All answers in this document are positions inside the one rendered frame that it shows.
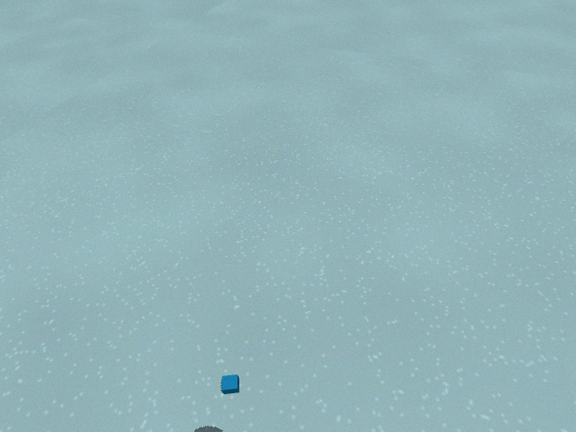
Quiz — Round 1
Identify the small box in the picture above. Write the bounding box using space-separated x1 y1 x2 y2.
221 374 239 394

